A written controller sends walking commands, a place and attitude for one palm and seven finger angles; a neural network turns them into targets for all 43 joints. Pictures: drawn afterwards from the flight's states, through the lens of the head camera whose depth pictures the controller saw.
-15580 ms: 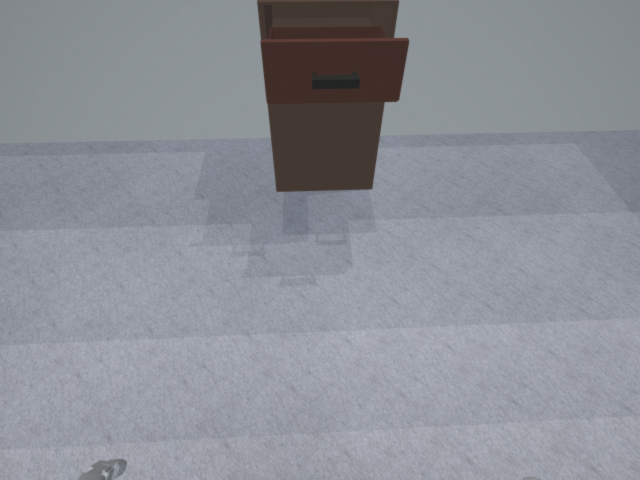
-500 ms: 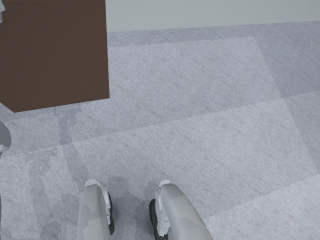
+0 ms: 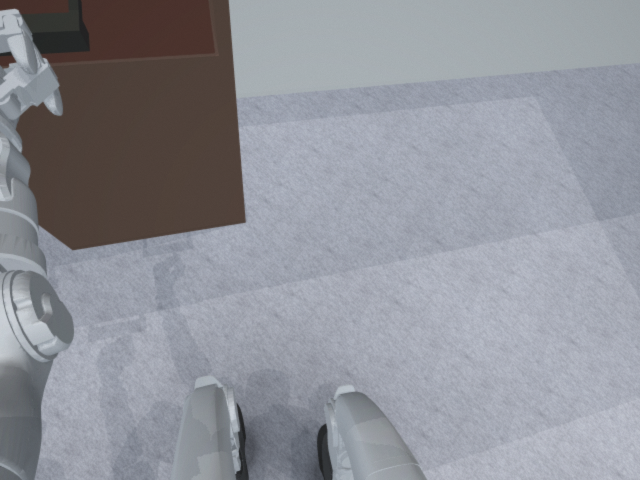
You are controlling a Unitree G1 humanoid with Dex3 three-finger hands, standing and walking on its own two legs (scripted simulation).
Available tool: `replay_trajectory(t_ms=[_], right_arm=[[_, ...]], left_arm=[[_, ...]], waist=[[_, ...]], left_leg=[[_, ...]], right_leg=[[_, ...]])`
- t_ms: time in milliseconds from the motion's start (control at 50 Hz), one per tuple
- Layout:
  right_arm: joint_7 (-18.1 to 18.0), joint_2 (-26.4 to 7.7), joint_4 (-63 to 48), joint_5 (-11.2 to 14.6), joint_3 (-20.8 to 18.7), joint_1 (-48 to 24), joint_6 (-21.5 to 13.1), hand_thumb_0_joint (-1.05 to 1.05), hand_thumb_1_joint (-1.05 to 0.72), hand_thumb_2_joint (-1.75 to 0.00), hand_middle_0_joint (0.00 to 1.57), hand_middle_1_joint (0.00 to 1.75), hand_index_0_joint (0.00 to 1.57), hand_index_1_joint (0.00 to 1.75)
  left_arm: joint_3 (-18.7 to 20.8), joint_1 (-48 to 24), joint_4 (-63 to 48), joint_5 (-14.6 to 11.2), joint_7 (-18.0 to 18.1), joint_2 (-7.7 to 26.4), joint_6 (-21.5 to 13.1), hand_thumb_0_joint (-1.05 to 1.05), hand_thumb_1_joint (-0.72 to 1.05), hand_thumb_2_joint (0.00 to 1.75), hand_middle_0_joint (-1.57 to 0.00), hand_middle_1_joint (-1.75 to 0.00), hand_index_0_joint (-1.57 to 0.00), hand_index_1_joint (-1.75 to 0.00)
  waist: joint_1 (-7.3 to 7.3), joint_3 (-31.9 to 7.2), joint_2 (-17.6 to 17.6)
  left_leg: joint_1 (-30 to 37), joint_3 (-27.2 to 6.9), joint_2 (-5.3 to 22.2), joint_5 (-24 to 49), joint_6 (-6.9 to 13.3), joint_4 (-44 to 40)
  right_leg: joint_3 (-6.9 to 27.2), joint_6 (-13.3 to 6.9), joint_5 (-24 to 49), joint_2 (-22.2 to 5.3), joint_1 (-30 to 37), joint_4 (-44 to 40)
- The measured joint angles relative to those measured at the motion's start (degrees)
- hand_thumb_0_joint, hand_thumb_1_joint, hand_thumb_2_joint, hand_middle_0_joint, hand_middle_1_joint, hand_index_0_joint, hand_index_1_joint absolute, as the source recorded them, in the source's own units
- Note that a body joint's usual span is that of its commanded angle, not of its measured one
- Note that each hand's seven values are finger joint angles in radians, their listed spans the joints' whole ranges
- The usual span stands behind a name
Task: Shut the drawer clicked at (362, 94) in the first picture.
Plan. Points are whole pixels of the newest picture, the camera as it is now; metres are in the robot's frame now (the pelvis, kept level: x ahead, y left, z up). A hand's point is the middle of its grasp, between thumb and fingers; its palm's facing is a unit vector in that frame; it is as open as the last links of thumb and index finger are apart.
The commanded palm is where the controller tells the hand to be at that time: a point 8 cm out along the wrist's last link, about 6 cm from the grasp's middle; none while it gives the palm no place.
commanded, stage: draw the hand back to the body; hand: left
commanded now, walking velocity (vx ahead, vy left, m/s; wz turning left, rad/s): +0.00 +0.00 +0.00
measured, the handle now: (15, 20) +0.63 +0.29 +0.07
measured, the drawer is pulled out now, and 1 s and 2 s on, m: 0.00 0.00 0.00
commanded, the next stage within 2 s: step back with the hand held close in 1.36 s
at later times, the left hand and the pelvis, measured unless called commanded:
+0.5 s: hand out of the picture +0.40 +0.24 +0.16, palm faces +0.14 -0.99 -0.02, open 3.2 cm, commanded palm +0.35 +0.28 +0.17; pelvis +0.04 -0.01 +0.08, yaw +4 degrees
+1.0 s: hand out of the picture +0.26 +0.24 +0.25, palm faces +0.41 -0.85 -0.33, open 3.2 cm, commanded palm +0.20 +0.27 +0.27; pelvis +0.05 -0.02 +0.13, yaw +4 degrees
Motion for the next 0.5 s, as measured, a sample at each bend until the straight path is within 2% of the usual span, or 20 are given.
replay_trajectory(t_ms=[40, 100, 200, 260, 340, 400, 500], right_arm=[[0.05, 0.03, -0.18, 0.18, -0.43, -0.19, 0.56, 0.00, -0.90, -0.90, 0.20, 0.30, 0.21, 0.30], [0.36, 0.24, -0.91, 1.17, -1.54, -0.09, 1.65, 0.00, -0.91, -0.90, 0.20, 0.30, 0.21, 0.30], [0.22, 0.56, -1.77, 3.21, -2.04, -0.16, 2.50, 0.00, -0.91, -0.90, 0.20, 0.30, 0.21, 0.30], [-0.43, 0.64, -2.15, 3.89, -1.91, -0.76, 1.97, 0.00, -0.91, -0.90, 0.20, 0.30, 0.21, 0.30], [-1.09, 0.32, -2.73, 4.39, -2.27, -2.44, 0.93, 0.00, -0.91, -0.90, 0.20, 0.30, 0.21, 0.30], [-1.40, -0.29, -3.48, 4.79, -2.64, -4.02, 0.51, 0.00, -0.91, -0.90, 0.20, 0.30, 0.21, 0.30], [-1.99, -1.07, -5.47, 5.48, -2.54, -6.60, 0.08, 0.00, -0.91, -0.90, 0.20, 0.30, 0.21, 0.30]], left_arm=[[0.63, 1.75, -1.87, -0.63, -0.73, -0.68, -0.29, 0.01, 0.89, 0.90, -1.40, -1.60, -1.40, -1.60], [0.70, 8.61, -9.56, -2.71, -1.91, -3.38, -0.27, 0.01, 0.89, 0.90, -1.40, -1.60, -1.40, -1.60], [-1.91, 21.47, -20.86, -6.89, -2.56, -9.49, 2.36, 0.01, 0.90, 0.90, -1.40, -1.60, -1.40, -1.60], [-3.54, 27.03, -24.67, -8.36, -1.67, -12.24, 3.13, 0.01, 0.90, 0.90, -1.40, -1.60, -1.40, -1.60], [-6.46, 32.11, -28.21, -9.64, -1.11, -14.08, 2.28, 0.01, 0.90, 0.90, -1.40, -1.60, -1.40, -1.60], [-8.81, 35.70, -31.27, -10.92, -2.00, -15.15, 2.03, 0.01, 0.90, 0.90, -1.40, -1.60, -1.40, -1.60], [-10.34, 41.74, -36.24, -13.44, -3.64, -16.82, 4.09, 0.01, 0.90, 0.90, -1.40, -1.60, -1.40, -1.60]], waist=[[0.43, -0.19, -0.12], [1.70, -0.35, -0.09], [4.53, -0.48, -0.26], [5.77, -0.82, -0.70], [6.95, -1.08, -1.10], [7.80, -1.25, -1.02], [9.16, -0.98, -0.74]], left_leg=[[0.88, 0.18, 0.09, -0.34, -0.14, -0.31], [3.92, 0.87, 0.14, -0.59, -0.31, -2.07], [12.74, 1.91, -0.33, 0.09, -0.50, -8.02], [18.16, 1.97, -0.82, 0.76, -0.68, -11.60], [24.19, 1.59, -1.50, 1.43, -1.00, -14.98], [27.98, 1.53, -1.90, 1.85, -1.08, -16.95], [33.53, 2.13, -2.43, 2.85, -1.02, -20.15]], right_leg=[[0.19, -0.11, -0.25, 0.06, 0.79, -0.34], [0.82, -0.15, -0.22, 0.03, 3.51, -2.14], [1.58, -0.20, 0.98, -0.41, 12.01, -8.32], [1.46, -0.32, 1.83, -0.75, 17.57, -12.20], [0.93, -0.54, 2.56, -1.17, 24.01, -16.07], [0.77, -0.58, 3.03, -1.46, 27.94, -18.24], [1.17, -0.53, 3.91, -1.99, 33.10, -20.95]])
